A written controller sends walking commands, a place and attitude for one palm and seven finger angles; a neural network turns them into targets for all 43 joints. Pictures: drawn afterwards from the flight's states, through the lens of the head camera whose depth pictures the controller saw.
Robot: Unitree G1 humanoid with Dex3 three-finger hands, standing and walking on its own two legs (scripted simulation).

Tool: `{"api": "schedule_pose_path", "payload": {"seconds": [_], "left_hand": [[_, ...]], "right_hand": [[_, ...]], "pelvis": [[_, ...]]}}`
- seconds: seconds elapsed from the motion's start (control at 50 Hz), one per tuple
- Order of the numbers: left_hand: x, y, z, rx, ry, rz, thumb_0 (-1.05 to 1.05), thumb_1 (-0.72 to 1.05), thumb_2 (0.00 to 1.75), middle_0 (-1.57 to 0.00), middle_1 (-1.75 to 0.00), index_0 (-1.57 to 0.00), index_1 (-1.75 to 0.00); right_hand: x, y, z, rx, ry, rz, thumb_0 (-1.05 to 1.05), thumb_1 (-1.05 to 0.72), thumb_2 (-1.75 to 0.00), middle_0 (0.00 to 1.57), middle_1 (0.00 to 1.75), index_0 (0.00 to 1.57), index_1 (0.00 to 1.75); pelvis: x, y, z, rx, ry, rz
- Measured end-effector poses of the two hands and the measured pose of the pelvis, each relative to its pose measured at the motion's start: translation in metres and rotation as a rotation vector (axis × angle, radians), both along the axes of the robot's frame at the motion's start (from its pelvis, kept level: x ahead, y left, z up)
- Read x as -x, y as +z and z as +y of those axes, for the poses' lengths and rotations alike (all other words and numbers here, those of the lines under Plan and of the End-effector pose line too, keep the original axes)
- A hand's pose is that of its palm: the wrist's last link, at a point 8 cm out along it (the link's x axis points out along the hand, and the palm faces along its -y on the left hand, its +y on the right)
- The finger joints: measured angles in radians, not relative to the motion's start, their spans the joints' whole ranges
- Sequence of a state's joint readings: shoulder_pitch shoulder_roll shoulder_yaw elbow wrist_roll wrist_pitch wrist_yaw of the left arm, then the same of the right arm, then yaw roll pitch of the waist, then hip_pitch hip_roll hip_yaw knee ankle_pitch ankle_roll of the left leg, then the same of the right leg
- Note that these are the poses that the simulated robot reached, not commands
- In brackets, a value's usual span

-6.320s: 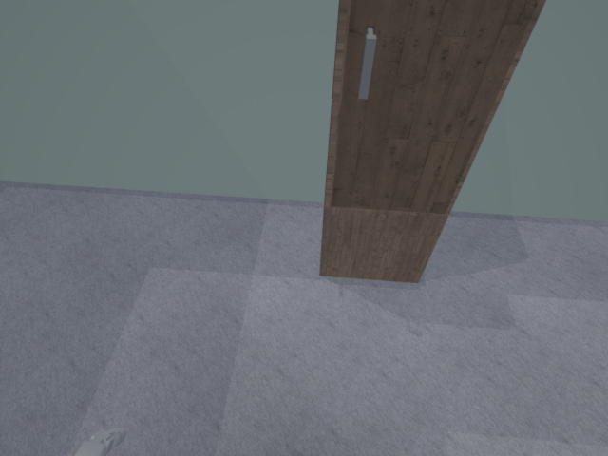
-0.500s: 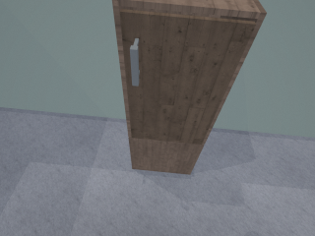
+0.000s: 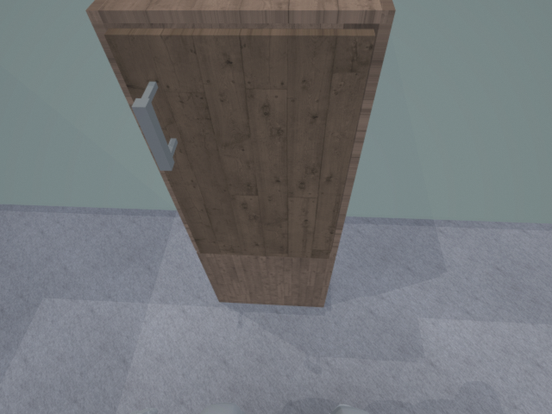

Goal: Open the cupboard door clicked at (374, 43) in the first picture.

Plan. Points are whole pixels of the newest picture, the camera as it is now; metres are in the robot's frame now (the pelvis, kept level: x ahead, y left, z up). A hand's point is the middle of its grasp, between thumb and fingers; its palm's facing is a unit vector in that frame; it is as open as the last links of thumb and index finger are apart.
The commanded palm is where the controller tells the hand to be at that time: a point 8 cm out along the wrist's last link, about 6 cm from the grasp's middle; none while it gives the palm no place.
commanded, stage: come to a stop and stand still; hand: left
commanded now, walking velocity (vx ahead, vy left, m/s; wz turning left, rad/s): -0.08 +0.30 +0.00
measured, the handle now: (159, 128) +0.50 +0.20 +0.13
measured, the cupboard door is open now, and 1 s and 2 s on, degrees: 0 0 0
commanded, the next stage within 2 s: look again from close up in 1.04 s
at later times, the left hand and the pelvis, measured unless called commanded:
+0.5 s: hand out of the picture -0.04 +0.21 -0.16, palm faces +0.07 -0.97 -0.21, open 7.4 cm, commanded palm none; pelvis -0.04 +0.03 +0.01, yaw +0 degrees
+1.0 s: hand out of the picture -0.07 +0.17 -0.16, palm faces +0.02 -0.99 -0.16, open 7.4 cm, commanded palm none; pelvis -0.06 +0.01 +0.02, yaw +0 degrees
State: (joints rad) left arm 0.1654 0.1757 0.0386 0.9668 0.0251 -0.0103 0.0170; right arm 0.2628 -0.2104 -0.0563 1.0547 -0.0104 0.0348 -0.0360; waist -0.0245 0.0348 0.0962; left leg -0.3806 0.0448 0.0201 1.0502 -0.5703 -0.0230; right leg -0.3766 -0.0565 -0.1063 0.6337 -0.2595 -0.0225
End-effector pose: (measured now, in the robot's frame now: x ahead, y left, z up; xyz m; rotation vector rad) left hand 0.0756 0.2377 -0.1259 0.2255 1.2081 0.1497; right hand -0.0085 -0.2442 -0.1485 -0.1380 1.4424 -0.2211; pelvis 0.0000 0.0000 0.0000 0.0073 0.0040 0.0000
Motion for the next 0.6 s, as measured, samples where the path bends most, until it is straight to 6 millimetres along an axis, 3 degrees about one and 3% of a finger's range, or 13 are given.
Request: {"api": "schedule_pose_path", "payload": {"seconds": [0.1, 0.24, 0.3, 0.42, 0.6], "left_hand": [[0.008, -0.001, -0.016, 0.041, 0.036, -0.027, 0.0, 0.92, 0.9, -0.2, -0.3, -0.2, -0.3], [0.047, -0.013, 0.005, 0.056, 0.084, 0.002, 0.0, 0.91, 0.9, -0.2, -0.3, -0.2, -0.3], [0.066, -0.02, 0.018, 0.058, 0.108, 0.049, 0.0, 0.91, 0.9, -0.2, -0.3, -0.2, -0.3], [0.101, -0.009, 0.027, 0.046, 0.12, 0.123, 0.0, 0.91, 0.9, -0.2, -0.3, -0.2, -0.3], [0.135, -0.002, 0.003, 0.053, 0.095, 0.189, 0.0, 0.91, 0.9, -0.2, -0.3, -0.19, -0.3]], "right_hand": [[-0.039, 0.014, -0.004, 0.002, 0.061, -0.099, 0.0, -0.91, -0.9, 0.19, 0.3, 0.2, 0.3], [-0.074, 0.029, 0.019, 0.006, 0.13, -0.247, 0.0, -0.91, -0.9, 0.19, 0.3, 0.2, 0.3], [-0.068, 0.029, 0.033, 0.008, 0.135, -0.275, 0.0, -0.91, -0.9, 0.2, 0.3, 0.2, 0.3], [-0.046, 0.031, 0.045, -0.003, 0.127, -0.233, -0.01, -0.93, -0.9, 0.2, 0.3, 0.2, 0.3], [-0.005, 0.015, 0.042, -0.037, 0.07, -0.166, -0.01, -0.94, -0.9, 0.2, 0.3, 0.21, 0.3]], "pelvis": [[0.008, 0.006, -0.005, -0.01, 0.011, -0.002], [0.024, 0.004, 0.006, -0.005, 0.013, -0.012], [0.03, 0.001, 0.015, 0.002, 0.015, -0.024], [0.037, 0.01, 0.025, -0.003, 0.004, -0.006], [0.047, 0.011, 0.023, -0.006, -0.002, -0.001]]}}
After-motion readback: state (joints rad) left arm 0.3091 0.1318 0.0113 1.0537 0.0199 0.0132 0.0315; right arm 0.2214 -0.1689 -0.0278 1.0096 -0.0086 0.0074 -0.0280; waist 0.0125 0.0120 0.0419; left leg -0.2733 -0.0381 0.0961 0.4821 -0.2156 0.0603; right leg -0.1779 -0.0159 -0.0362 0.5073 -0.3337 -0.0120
